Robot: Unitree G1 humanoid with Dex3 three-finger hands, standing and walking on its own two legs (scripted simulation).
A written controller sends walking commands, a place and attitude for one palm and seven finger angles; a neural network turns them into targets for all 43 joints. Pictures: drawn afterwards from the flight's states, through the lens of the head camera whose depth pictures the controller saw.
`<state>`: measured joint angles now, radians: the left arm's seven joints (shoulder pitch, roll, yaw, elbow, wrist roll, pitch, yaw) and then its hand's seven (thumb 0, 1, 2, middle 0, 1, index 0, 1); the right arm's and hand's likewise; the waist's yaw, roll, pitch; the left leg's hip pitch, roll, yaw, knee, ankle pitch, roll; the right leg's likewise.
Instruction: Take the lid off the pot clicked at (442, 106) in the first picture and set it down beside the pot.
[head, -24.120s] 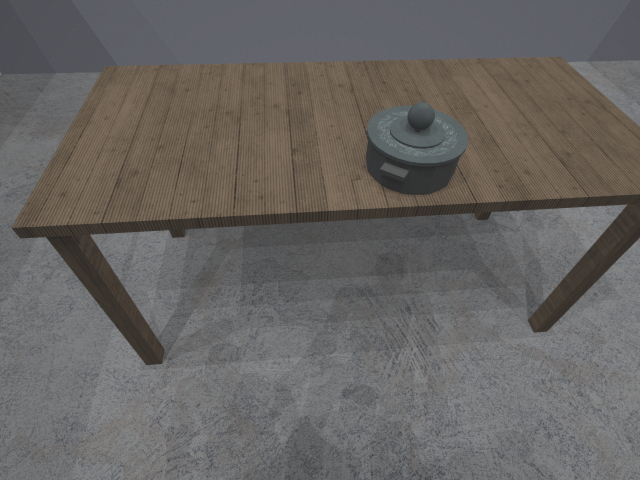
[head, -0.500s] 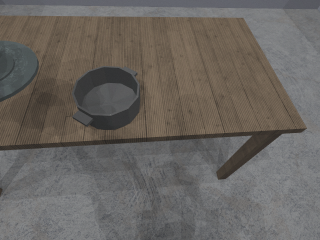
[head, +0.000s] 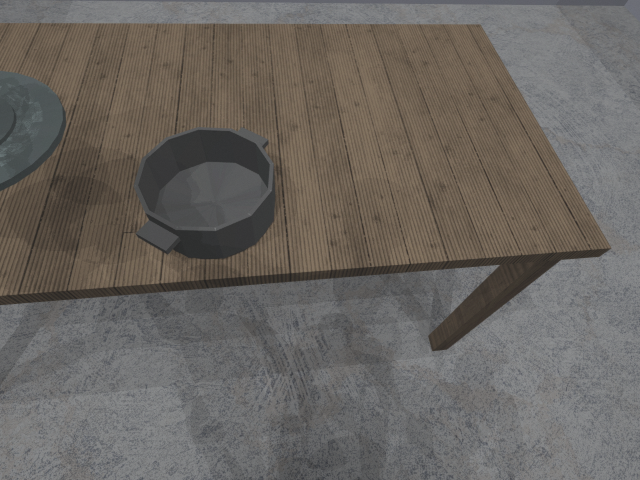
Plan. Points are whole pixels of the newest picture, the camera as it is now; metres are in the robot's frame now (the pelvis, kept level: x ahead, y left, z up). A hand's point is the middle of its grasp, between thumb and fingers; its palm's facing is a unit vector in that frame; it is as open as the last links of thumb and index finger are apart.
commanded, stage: lower the lid onto the table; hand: left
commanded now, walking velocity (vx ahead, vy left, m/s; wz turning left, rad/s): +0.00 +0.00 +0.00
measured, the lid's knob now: out of the picture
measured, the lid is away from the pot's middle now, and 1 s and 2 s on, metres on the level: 0.24 0.24 0.23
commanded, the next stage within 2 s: none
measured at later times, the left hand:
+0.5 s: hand out of the picture +0.46 +0.36 +0.17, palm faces -0.39 -0.16 -0.91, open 8.4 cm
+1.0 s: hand out of the picture +0.46 +0.36 +0.13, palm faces -0.43 -0.14 -0.89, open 8.4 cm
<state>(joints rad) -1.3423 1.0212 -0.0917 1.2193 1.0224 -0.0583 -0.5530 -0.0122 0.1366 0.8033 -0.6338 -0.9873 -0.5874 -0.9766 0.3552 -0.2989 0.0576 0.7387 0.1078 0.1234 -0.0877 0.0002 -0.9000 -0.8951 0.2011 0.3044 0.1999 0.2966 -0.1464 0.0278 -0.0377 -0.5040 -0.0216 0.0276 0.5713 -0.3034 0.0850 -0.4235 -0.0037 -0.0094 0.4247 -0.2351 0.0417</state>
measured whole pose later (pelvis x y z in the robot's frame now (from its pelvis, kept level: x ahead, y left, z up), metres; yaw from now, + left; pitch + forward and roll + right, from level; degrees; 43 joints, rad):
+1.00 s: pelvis -0.01 +0.00 -0.01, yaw -1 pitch +15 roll -4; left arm -1.16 1.00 -0.03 1.18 1.00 -0.17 -0.51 -0.01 0.14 0.80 -0.63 -0.99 -0.59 -0.97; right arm 0.36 -0.30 0.06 0.74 0.11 0.13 -0.12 0.00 -0.90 -0.90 0.20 0.30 0.20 0.30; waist -0.15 0.02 -0.06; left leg -0.60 -0.01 0.03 0.68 -0.34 0.09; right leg -0.52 0.01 -0.01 0.52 -0.27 0.05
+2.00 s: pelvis -0.01 +0.00 -0.03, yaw -2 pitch +20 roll -5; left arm -1.14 1.03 0.02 1.24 1.03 -0.21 -0.44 -0.01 0.14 0.80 -0.63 -0.99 -0.58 -0.97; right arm 0.37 -0.29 0.07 0.73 0.11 0.15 -0.14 0.00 -0.90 -0.89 0.20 0.30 0.20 0.30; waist -0.19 0.02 -0.09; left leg -0.76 0.01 0.03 0.81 -0.39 0.08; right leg -0.69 0.03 0.00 0.65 -0.31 0.05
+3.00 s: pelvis -0.02 +0.00 -0.04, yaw -1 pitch +21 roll -6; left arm -1.01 0.95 0.09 1.15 1.06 -0.19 -0.35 0.00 0.21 0.78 -0.63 -1.01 -0.56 -0.99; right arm 0.34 -0.26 0.05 0.70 0.08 0.23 -0.10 0.00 -0.90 -0.89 0.20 0.30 0.20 0.30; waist -0.16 0.03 -0.10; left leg -0.85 0.01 0.01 0.89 -0.41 0.08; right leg -0.76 0.03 -0.03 0.73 -0.34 0.03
